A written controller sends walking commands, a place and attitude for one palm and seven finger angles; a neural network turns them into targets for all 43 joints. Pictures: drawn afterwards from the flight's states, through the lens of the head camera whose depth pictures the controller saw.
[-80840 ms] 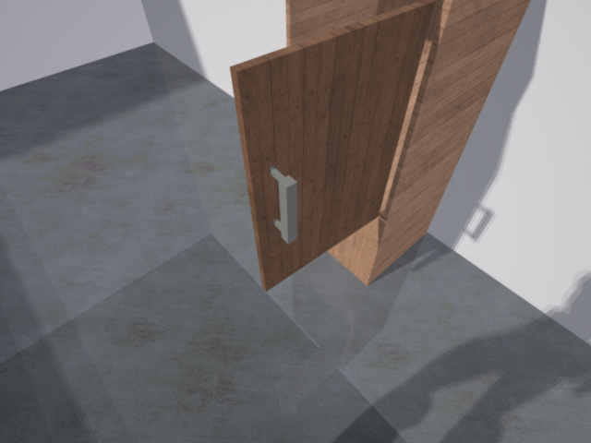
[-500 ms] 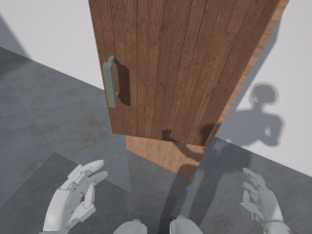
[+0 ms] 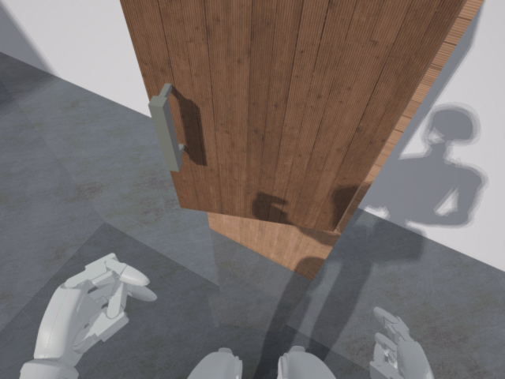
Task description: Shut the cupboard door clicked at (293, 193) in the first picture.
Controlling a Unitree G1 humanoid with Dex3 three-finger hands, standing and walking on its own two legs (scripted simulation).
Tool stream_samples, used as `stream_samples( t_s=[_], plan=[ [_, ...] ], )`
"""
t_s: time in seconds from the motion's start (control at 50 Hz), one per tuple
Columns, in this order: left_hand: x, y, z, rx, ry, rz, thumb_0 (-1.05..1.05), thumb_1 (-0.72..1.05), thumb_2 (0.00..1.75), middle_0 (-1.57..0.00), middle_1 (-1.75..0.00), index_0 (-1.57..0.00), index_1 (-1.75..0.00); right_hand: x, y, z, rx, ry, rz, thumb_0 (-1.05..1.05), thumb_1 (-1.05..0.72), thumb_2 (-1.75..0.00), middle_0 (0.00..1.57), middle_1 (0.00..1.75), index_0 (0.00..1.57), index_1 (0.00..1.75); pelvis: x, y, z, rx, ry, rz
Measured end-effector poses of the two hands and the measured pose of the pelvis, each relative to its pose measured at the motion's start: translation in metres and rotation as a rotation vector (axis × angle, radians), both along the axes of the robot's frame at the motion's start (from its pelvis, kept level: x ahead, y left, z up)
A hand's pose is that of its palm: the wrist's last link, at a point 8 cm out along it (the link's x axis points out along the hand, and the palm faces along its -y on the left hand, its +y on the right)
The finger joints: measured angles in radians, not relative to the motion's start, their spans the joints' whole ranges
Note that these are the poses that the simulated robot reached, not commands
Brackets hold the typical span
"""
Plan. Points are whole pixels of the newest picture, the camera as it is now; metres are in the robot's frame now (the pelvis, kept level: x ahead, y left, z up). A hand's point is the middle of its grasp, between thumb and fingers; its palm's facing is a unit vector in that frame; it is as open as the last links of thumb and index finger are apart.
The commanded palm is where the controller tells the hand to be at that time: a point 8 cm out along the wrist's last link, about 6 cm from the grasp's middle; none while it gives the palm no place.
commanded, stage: raise the hand and make a fist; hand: left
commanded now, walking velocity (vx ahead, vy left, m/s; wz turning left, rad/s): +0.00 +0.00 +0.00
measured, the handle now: (171, 129) +0.51 +0.19 +0.07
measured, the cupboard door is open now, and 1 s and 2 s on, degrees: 19 19 19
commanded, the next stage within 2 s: bring the fist close to the handle in 1.02 s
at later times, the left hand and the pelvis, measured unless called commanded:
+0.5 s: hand (130, 295) +0.22 +0.18 +0.07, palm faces -0.07 -1.00 -0.03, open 3.1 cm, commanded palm +0.20 +0.23 +0.07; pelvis +0.01 -0.01 +0.01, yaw +0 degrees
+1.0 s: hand (122, 289) +0.23 +0.19 +0.07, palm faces -0.08 -1.00 -0.02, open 3.1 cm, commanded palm +0.21 +0.25 +0.07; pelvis +0.01 +0.01 +0.02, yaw +0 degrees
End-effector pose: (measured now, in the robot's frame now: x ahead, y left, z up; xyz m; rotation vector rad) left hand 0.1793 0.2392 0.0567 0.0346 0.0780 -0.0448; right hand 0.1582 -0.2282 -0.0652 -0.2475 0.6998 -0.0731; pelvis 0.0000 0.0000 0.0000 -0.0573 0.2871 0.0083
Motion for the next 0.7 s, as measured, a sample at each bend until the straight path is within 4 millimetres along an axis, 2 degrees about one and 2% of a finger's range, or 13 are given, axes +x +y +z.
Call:
stream_samples(
  t_s=[0.08, 0.16, 0.28, 0.4, 0.54, 0.7],
  plan=[
    [0.005, -0.006, -0.005, -0.007, -0.001, -0.031, 0.01, 0.9, 0.9, -0.92, -1.09, -0.92, -1.09, 0.002, -0.019, 0.005, -0.045, -0.005, -0.019, 0.02, -0.9, -0.9, 0.2, 0.3, 0.2, 0.3, 0.002, -0.003, -0.001, 0.002, 0.003, -0.002],
    [0.011, -0.008, -0.006, -0.012, 0.003, -0.038, 0.02, 0.9, 0.9, -1.0, -1.17, -1.0, -1.17, 0.011, -0.026, 0.014, -0.063, -0.033, -0.029, 0.02, -0.9, -0.9, 0.2, 0.3, 0.2, 0.3, 0.004, -0.005, 0.001, 0.004, -0.002, -0.004],
    [0.016, -0.009, 0.007, -0.003, -0.031, -0.022, 0.02, 0.9, 0.9, -1.11, -1.29, -1.11, -1.29, 0.026, -0.017, 0.024, -0.037, -0.077, -0.004, 0.02, -0.9, -0.9, 0.2, 0.3, 0.2, 0.3, 0.007, -0.007, 0.007, 0.005, -0.013, -0.001],
    [0.02, -0.008, 0.008, -0.003, -0.02, -0.028, 0.02, 0.9, 0.9, -1.21, -1.4, -1.21, -1.41, 0.034, -0.002, 0.025, -0.002, -0.086, 0.037, 0.01, -0.9, -0.9, 0.2, 0.3, 0.2, 0.3, 0.008, -0.007, 0.01, 0.005, -0.019, 0.001],
    [0.026, -0.005, 0.013, -0.007, -0.038, -0.031, 0.02, 0.9, 0.9, -1.28, -1.47, -1.28, -1.48, 0.031, 0.006, 0.024, 0.012, -0.065, 0.053, 0.01, -0.9, -0.9, 0.2, 0.3, 0.2, 0.3, 0.008, -0.006, 0.013, 0.003, -0.029, 0.004],
    [0.034, -0.001, 0.017, -0.007, -0.035, -0.044, 0.02, 0.9, 0.9, -1.3, -1.49, -1.3, -1.5, 0.019, 0.002, 0.024, -0.003, -0.035, 0.032, 0.01, -0.9, -0.9, 0.2, 0.3, 0.2, 0.3, 0.008, -0.002, 0.017, 0.002, -0.037, 0.004]
  ],
)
